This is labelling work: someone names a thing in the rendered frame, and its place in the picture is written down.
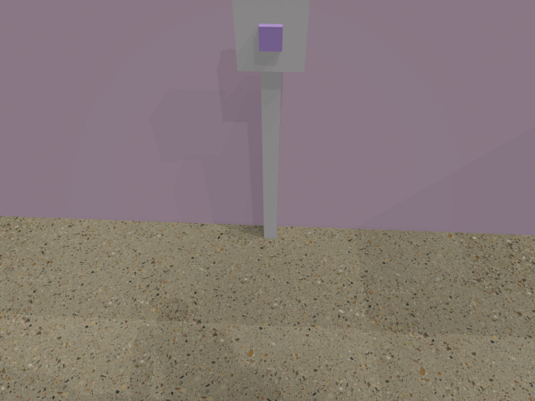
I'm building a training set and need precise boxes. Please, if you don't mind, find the panel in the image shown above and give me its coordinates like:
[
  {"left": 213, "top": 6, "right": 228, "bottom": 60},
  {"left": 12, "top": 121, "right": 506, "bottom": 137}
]
[{"left": 232, "top": 0, "right": 310, "bottom": 238}]

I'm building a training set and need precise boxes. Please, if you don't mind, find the button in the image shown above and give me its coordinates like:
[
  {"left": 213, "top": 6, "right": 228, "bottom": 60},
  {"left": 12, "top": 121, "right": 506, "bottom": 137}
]
[{"left": 258, "top": 23, "right": 283, "bottom": 52}]

